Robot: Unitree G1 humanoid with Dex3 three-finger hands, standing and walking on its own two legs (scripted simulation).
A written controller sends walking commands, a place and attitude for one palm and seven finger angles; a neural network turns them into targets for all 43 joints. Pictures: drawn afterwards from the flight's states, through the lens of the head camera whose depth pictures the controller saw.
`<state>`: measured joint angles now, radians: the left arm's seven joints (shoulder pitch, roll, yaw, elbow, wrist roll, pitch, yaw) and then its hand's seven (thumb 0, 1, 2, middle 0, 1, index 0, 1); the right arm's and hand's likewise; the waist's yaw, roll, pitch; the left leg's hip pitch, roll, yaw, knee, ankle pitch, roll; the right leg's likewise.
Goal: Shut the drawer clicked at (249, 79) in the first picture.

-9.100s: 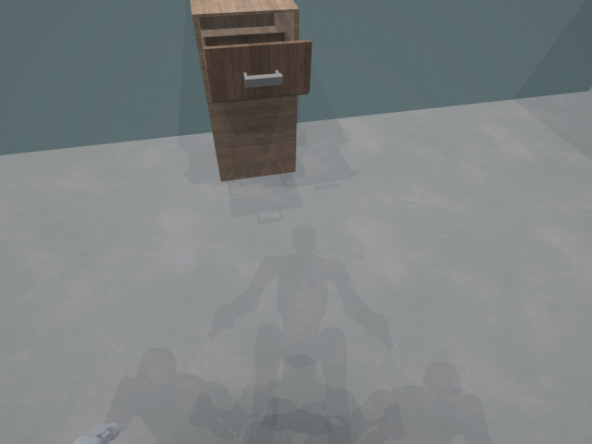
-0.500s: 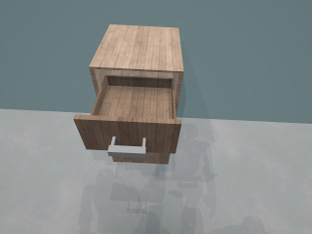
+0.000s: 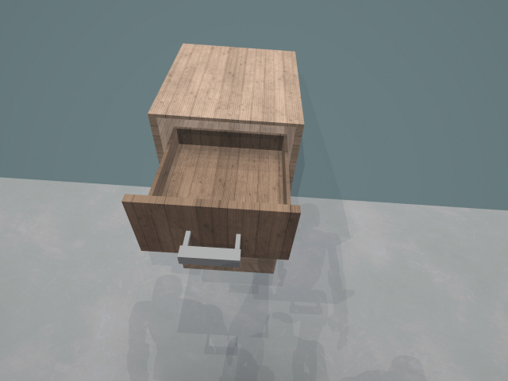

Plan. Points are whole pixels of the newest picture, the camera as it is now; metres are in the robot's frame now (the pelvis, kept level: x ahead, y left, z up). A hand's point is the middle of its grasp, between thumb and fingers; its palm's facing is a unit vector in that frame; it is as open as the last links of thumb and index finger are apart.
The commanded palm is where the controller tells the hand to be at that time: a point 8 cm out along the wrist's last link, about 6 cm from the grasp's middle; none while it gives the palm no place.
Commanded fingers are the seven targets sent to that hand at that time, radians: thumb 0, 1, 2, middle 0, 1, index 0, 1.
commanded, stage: look again from close up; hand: left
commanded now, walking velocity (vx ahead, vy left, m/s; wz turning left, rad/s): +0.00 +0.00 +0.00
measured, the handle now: (211, 246) +0.39 +0.11 -0.08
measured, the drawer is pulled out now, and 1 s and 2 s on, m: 0.28 0.28 0.28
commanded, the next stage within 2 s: shuffle to correct the standing spot in 0.34 s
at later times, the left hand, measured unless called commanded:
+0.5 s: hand out of the picture +0.01 +0.14 -0.18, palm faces +0.00 -0.99 -0.14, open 7.4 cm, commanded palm none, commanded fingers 0.00 0.90 0.90 -0.20 -0.30 -0.20 -0.30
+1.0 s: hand out of the picture +0.04 +0.09 -0.19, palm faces +0.00 -0.99 -0.15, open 7.4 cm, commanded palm none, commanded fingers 0.00 0.90 0.90 -0.20 -0.30 -0.20 -0.30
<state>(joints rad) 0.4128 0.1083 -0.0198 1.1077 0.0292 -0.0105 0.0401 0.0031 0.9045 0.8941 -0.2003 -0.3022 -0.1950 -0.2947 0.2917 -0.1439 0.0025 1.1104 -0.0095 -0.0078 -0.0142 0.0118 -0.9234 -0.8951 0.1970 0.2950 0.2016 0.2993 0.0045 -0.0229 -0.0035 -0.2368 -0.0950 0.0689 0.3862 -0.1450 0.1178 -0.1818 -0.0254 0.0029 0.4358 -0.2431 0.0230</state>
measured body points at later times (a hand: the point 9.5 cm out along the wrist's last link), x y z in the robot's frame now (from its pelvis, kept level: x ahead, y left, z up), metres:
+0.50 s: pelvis +0.03 -0.01 +0.00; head +0.03 +0.00 +0.45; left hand +0.01 +0.19 -0.16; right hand +0.01 -0.22 -0.16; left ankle +0.04 +0.04 -0.74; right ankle -0.01 -0.14 -0.74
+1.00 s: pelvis +0.08 -0.07 -0.01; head +0.09 -0.07 +0.44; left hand +0.04 +0.14 -0.17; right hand +0.05 -0.28 -0.17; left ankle +0.04 +0.04 -0.74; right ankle -0.01 -0.14 -0.74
